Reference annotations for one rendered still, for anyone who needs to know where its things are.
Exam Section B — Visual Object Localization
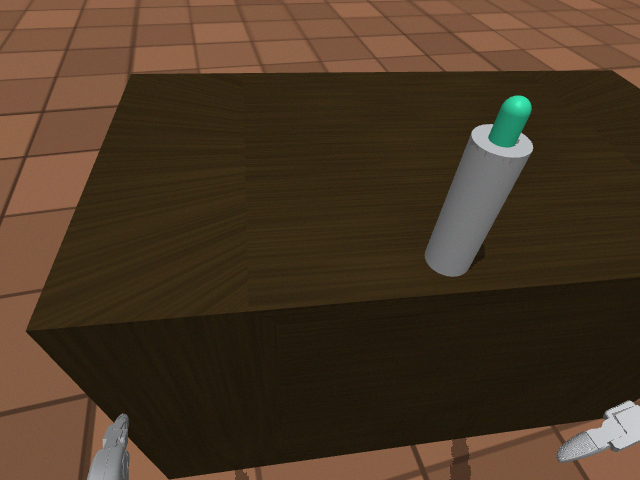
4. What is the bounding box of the bottle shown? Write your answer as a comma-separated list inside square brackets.
[425, 95, 533, 277]

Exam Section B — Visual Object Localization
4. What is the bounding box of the left robot hand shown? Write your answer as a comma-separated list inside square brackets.
[87, 414, 130, 480]

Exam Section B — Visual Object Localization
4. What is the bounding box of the right robot hand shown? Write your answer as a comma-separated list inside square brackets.
[556, 400, 640, 463]

